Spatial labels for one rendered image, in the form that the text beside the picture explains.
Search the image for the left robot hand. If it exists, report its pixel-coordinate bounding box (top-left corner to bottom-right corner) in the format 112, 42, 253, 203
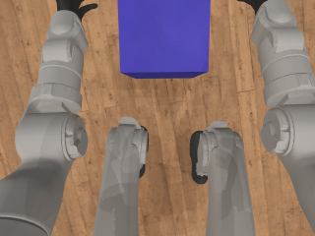
56, 0, 98, 21

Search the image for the carton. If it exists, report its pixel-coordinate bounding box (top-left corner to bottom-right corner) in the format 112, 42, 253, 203
117, 0, 211, 79

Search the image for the robot left shin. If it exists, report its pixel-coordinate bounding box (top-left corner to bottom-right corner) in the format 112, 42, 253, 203
105, 116, 144, 170

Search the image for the left robot forearm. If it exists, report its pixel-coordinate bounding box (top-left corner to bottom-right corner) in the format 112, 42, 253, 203
15, 10, 89, 156

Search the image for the right robot forearm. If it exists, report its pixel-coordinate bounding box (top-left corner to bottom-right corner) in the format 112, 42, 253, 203
250, 0, 315, 108

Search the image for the right robot hand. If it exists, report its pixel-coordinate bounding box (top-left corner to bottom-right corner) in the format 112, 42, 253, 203
237, 0, 268, 15

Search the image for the robot left thigh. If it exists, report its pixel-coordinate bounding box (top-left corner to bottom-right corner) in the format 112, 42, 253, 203
93, 123, 148, 236

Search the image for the robot left upper arm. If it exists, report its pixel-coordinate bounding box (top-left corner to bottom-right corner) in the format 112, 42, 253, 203
0, 112, 89, 236

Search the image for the robot right upper arm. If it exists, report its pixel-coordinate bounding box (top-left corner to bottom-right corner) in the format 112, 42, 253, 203
260, 103, 315, 233

